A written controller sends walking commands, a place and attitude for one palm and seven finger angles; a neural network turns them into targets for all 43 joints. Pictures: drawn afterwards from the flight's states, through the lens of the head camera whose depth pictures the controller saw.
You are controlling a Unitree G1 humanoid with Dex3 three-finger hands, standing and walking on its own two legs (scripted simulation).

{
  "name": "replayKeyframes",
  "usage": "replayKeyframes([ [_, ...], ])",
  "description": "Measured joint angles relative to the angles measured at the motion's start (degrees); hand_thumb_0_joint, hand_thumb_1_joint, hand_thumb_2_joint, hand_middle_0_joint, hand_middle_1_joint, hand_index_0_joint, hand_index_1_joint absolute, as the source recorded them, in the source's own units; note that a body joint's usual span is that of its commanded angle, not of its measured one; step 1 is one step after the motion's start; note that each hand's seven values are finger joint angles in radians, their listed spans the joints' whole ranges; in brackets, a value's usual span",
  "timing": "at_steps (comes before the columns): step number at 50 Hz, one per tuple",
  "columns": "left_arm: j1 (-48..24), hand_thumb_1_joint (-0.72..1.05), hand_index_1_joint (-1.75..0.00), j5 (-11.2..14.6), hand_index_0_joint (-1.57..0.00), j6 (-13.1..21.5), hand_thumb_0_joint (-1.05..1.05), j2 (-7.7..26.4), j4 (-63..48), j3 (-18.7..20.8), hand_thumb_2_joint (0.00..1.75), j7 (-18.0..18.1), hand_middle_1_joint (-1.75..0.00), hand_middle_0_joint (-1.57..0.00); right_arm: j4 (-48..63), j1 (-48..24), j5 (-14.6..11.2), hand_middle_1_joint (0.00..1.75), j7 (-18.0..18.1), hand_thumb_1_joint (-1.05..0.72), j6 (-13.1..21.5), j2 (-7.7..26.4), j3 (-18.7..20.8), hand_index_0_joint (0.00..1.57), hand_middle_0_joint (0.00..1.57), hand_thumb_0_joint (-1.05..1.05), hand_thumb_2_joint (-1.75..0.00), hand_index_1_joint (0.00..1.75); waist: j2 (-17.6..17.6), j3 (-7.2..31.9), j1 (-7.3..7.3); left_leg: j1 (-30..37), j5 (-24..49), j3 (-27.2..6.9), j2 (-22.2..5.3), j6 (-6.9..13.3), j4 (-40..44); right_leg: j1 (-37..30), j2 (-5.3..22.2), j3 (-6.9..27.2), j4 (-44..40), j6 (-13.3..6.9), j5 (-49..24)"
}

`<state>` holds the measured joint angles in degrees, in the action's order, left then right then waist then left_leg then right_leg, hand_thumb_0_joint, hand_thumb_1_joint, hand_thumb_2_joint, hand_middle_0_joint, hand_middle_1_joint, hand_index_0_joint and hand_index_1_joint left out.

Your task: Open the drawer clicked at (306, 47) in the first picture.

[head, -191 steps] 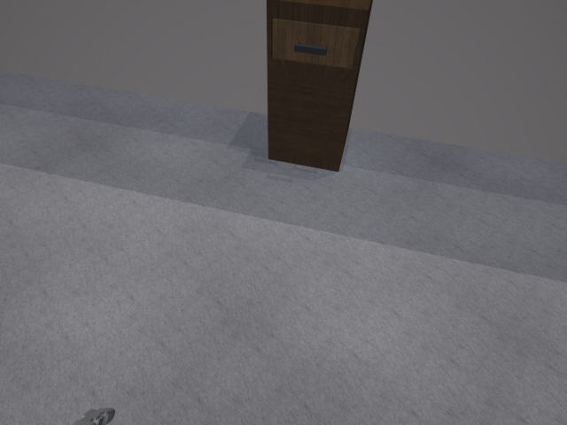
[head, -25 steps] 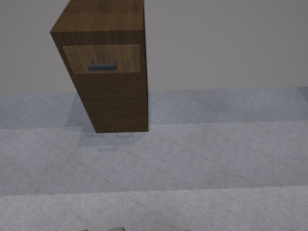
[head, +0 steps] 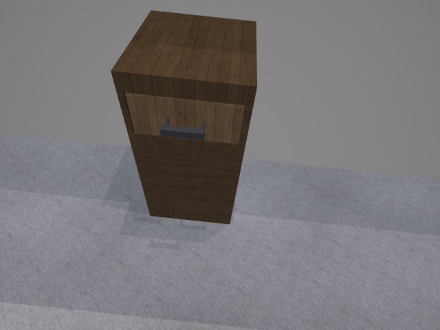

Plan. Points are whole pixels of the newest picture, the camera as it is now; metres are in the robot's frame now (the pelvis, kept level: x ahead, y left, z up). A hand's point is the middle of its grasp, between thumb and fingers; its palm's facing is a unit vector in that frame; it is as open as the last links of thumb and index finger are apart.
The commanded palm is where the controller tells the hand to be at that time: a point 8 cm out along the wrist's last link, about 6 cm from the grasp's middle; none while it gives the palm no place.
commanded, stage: take the last steps up to it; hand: left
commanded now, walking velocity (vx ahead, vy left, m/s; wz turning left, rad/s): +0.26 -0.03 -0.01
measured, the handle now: (184, 127) +0.69 +0.16 -0.10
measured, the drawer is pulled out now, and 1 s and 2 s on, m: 0.00 0.00 0.00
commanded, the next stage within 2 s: come to a stop and stand still in 0.28 s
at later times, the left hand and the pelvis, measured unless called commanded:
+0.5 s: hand (177, 278) +0.25 +0.11 -0.16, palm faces +0.01 -0.98 -0.20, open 7.4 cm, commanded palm none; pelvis +0.15 -0.05 +0.00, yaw +0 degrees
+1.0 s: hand (116, 327) +0.15 +0.22 -0.17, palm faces +0.06 -0.96 -0.26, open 7.4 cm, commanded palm none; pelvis +0.13 +0.01 +0.00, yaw +0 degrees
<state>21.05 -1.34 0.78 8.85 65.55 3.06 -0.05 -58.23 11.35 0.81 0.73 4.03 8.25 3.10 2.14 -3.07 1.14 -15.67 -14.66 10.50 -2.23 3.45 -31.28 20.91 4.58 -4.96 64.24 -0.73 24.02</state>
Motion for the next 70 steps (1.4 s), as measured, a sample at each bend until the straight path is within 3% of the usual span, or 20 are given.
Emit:
replayKeyframes([
  [3, -2.24, 0.91, -0.30, -0.28, -0.20, -0.11, 0.01, 0.64, -1.54, 0.51, 0.90, -0.01, -0.30, -0.20, -1.45, 2.46, 0.00, 0.30, 0.43, -0.95, 0.09, 0.61, -0.20, 0.20, 0.21, -0.02, -0.90, 0.30, 0.06, 0.27, -0.34, 3.93, 1.24, 0.51, 1.44, 0.51, 5.43, 5.60, 1.19, 0.87, 1.03, 0.77, -5.28],
  [8, -6.11, 0.91, -0.30, -0.36, -0.19, -0.60, 0.01, 1.36, -3.97, 0.91, 0.90, 0.14, -0.30, -0.20, -4.58, 7.36, -0.06, 0.30, 0.49, -0.93, -0.34, -0.23, -0.79, 0.20, 0.20, -0.01, -0.90, 0.30, 0.06, 1.20, -0.86, 9.15, 1.67, 0.44, 2.85, 0.32, 11.17, 9.57, 2.42, 1.54, -4.85, 2.12, -10.18],
  [14, -10.32, 0.91, -0.30, -0.17, -0.19, -1.15, 0.01, 0.82, -5.46, 0.47, 0.90, 0.11, -0.30, -0.20, -6.96, 11.55, 0.35, 0.30, 0.26, -0.92, -1.01, -1.88, -1.05, 0.20, 0.20, 0.00, -0.90, 0.30, -0.77, 1.15, -2.79, 13.25, -0.99, 0.32, 2.69, -1.15, 12.17, 7.39, 2.29, 0.58, -18.04, 2.09, -10.42],
  [19, -12.46, 0.91, -0.30, -0.16, -0.19, -0.31, 0.01, -0.29, -6.58, 0.02, 0.90, -0.07, -0.30, -0.20, -8.07, 13.78, 0.58, 0.30, 0.21, -0.91, -1.69, -2.37, -1.05, 0.20, 0.20, 0.00, -0.90, 0.30, -2.11, 0.59, -4.43, 14.27, -6.66, 0.61, 0.99, -3.56, 6.97, 1.47, -0.02, -1.48, -29.18, 0.56, -10.92],
  [22, -13.17, 0.91, -0.30, -0.11, -0.20, 1.64, 0.01, -1.38, -6.93, -0.46, 0.90, 0.26, -0.30, -0.20, -8.91, 13.56, -0.18, 0.30, 0.12, -0.91, -2.53, -2.16, -1.15, 0.20, 0.20, 0.00, -0.90, 0.30, -3.94, -0.18, -4.35, 9.37, -13.02, -1.95, -1.57, -3.49, -6.99, -0.11, -1.90, -3.05, -28.78, -2.29, -10.99],
  [25, -13.01, 0.91, -0.30, 0.61, -0.20, 2.04, 0.00, -2.60, -6.95, -0.99, 0.90, 1.26, -0.30, -0.20, -8.53, 11.44, -0.76, 0.30, 0.68, -0.91, -3.88, -1.67, -1.12, 0.20, 0.20, 0.00, -0.90, 0.30, -4.50, -0.32, -3.84, 2.35, -15.70, -6.28, -1.17, -3.80, -20.30, -2.39, -2.54, -4.14, -30.39, -3.27, -9.86],
  [32, -13.98, 0.93, -0.30, 0.30, -0.20, -0.15, -0.02, -1.89, -8.15, -0.37, 0.90, 2.73, -0.30, -0.21, -3.98, 2.90, -0.65, 0.30, 0.63, -0.91, -6.91, 0.84, 0.40, 0.20, 0.20, 0.00, -0.90, 0.30, -4.50, -0.71, -1.87, -8.14, -11.79, -9.21, -0.14, -5.86, -26.27, -4.09, -2.35, -4.47, -35.61, -3.35, -12.53],
  [37, -12.94, 0.92, -0.30, -0.20, -0.20, -1.58, -0.01, -0.67, -8.29, 0.05, 0.90, 2.66, -0.30, -0.21, -0.26, -2.29, -0.27, 0.30, 0.03, -0.91, -7.67, 3.33, 1.36, 0.20, 0.20, 0.00, -0.90, 0.29, -4.03, -1.41, -0.60, -9.92, -9.95, -9.61, 0.66, -6.71, -26.04, -3.24, -1.18, -3.66, -36.41, -2.50, -13.96],
  [42, -10.54, 0.91, -0.30, -0.75, -0.20, -2.36, 0.00, 1.49, -8.09, 0.19, 0.90, 2.77, -0.30, -0.21, 2.16, -3.57, -0.44, 0.30, -0.44, -0.91, -6.62, 4.07, 1.05, 0.20, 0.20, 0.00, -0.90, 0.29, -2.32, -0.51, 0.63, -4.03, -9.94, -8.97, 0.56, -6.08, -14.06, -1.82, -0.17, -3.06, -35.79, -1.14, -14.72],
  [45, -7.06, 0.90, -0.30, -0.49, -0.20, -2.52, 0.01, 2.17, -8.47, -0.83, 0.90, 3.29, -0.30, -0.21, 5.05, -1.43, -0.40, 0.30, -0.48, -0.91, -5.47, 4.98, 0.58, 0.20, 0.20, 0.00, -0.90, 0.29, -3.12, 2.35, 0.05, 2.12, -6.84, -7.83, 0.72, -4.99, -3.40, -0.03, 0.11, -3.06, -32.31, 0.33, -13.42],
  [47, -5.68, 0.90, -0.30, -0.16, -0.20, -3.40, 0.01, 2.85, -7.83, -1.18, 0.90, 2.96, -0.30, -0.21, 5.58, 0.04, 0.18, 0.30, -0.25, -0.91, -4.87, 4.65, 0.11, 0.20, 0.20, 0.00, -0.90, 0.29, -2.70, 3.57, -0.53, 2.94, -5.77, -7.45, 1.75, -2.38, -3.12, 0.53, 0.41, -1.65, -28.99, 0.71, -9.27],
  [50, -3.00, 0.90, -0.30, -0.51, -0.20, -4.59, 0.01, 3.42, -7.92, -1.10, 0.90, 2.00, -0.30, -0.20, 6.13, 2.71, 1.11, 0.30, 0.04, -0.91, -5.14, 3.65, -1.41, 0.20, 0.20, 0.00, -0.90, 0.30, -2.34, 5.34, -0.43, 4.53, -6.36, -6.26, 2.27, -1.20, -2.56, 1.77, -1.56, 1.58, -21.77, 0.02, -2.69],
  [54, -1.43, 0.90, -0.30, -0.81, -0.20, -5.02, 0.01, 3.55, -8.70, -0.69, 0.90, 0.14, -0.30, -0.20, 5.76, 5.68, 1.27, 0.30, 0.43, -0.91, -4.86, 2.66, -2.86, 0.20, 0.20, 0.00, -0.90, 0.30, -2.57, 5.99, -0.69, 5.15, -4.78, -5.36, 2.78, -0.50, 0.15, 5.67, -3.93, 4.16, -8.43, -0.22, -4.01],
  [57, -1.83, 0.90, -0.30, -0.82, -0.20, -4.87, 0.01, 3.20, -9.31, -0.55, 0.90, -0.68, -0.30, -0.20, 4.82, 7.28, 1.27, 0.30, 0.80, -0.90, -4.21, 2.26, -3.37, 0.20, 0.20, 0.00, -0.90, 0.30, -2.84, 5.01, -0.74, 4.86, -3.32, -4.71, 3.10, -0.18, 2.10, 7.04, -4.20, 4.53, -5.63, 0.04, -5.43],
  [62, -4.06, 0.90, -0.30, -0.49, -0.20, -4.57, 0.01, 1.80, -9.79, -0.89, 0.90, -1.13, -0.30, -0.20, 3.06, 9.46, 1.41, 0.30, 1.23, -0.90, -3.61, 2.58, -3.38, 0.20, 0.21, 0.00, -0.90, 0.30, -4.38, 2.90, -1.97, 3.74, -1.55, -4.55, 2.45, -0.45, 3.98, 5.35, -3.83, 3.73, -11.81, 0.04, -2.83],
  [66, -5.91, 0.90, -0.30, -0.23, -0.20, -3.43, 0.01, 0.61, -10.16, -1.35, 0.90, -1.08, -0.30, -0.20, 1.63, 10.91, 1.32, 0.30, 1.07, -0.90, -4.15, 3.55, -2.88, 0.20, 0.21, 0.00, -0.90, 0.30, -5.52, 2.30, -3.17, 1.88, -2.48, -4.64, 1.17, -1.56, 1.76, -0.52, -4.30, 2.61, -24.76, -0.42, -3.17],
  [68, -6.29, 0.90, -0.30, -0.19, -0.20, -2.18, 0.01, 0.74, -10.65, -1.56, 0.90, -0.69, -0.30, -0.20, 0.95, 11.82, 0.81, 0.30, 0.86, -0.90, -4.48, 3.63, -2.83, 0.20, 0.21, 0.00, -0.90, 0.30, -4.24, 2.79, -3.03, 0.02, -4.73, -4.01, 1.30, -2.17, -1.94, -3.62, -4.02, 3.75, -31.84, -1.29, -7.92],
  [70, -7.46, 0.91, -0.30, 0.01, -0.20, -1.45, 0.01, -0.41, -10.03, -2.05, 0.90, 0.07, -0.30, -0.20, -0.19, 11.44, 0.52, 0.30, 0.80, -0.90, -5.32, 4.33, -2.52, 0.20, 0.21, 0.00, -0.90, 0.30, -5.60, 2.20, -3.41, -2.39, -11.88, -6.08, 0.50, -2.00, -8.83, -3.85, -5.31, 2.65, -30.59, -1.59, -7.45],
])
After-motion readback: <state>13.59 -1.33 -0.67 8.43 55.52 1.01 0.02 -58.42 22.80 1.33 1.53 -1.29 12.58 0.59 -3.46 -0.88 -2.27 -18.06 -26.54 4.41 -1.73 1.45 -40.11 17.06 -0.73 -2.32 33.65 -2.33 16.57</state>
